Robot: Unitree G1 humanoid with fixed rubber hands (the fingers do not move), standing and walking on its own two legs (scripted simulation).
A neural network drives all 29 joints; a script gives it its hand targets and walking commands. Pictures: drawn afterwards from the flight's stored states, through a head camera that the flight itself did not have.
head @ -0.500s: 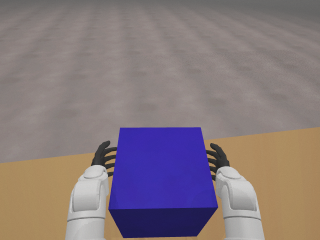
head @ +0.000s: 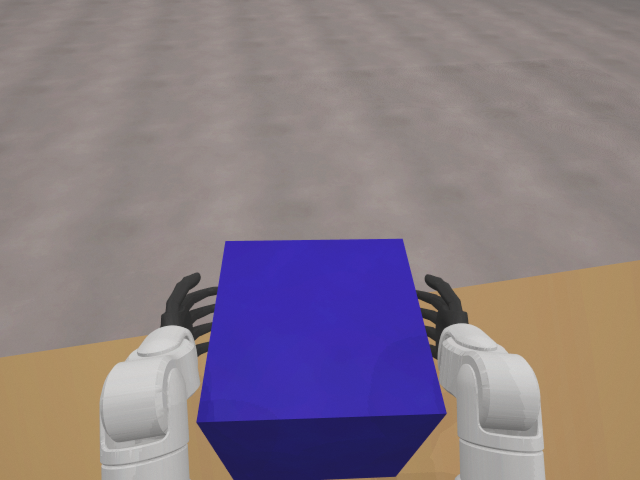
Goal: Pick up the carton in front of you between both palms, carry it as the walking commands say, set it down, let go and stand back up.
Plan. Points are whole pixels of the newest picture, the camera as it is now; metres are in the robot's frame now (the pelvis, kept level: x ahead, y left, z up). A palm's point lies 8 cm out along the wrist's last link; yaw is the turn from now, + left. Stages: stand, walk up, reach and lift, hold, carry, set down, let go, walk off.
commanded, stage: carry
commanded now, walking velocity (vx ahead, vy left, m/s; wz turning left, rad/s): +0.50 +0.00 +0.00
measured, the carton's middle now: (315, 366) +0.28 +0.01 +0.02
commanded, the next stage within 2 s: none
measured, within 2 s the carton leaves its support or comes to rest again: neither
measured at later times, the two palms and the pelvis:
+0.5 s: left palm (237, 183) +0.58 +0.15 +0.08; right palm (406, 180) +0.61 -0.15 +0.07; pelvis +0.33 -0.03 +0.01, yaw +5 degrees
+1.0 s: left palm (247, 70) +1.03 +0.19 +0.10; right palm (367, 76) +1.01 -0.11 +0.10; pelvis +0.64 +0.04 +0.00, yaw +1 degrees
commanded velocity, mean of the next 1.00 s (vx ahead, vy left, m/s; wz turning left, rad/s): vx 0.50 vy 0.00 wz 0.00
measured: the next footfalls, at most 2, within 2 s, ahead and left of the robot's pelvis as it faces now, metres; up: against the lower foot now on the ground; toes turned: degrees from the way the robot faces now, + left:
right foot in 0.36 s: +0.42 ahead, -0.10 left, +0.00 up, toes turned -9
left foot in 0.84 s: +0.74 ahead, +0.10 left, +0.00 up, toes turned +9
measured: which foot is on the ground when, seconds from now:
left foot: down 0.00-0.38, up 0.40-0.82, down 0.84-1.00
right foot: up 0.00-0.34, down 0.36-0.86, up 0.88-1.00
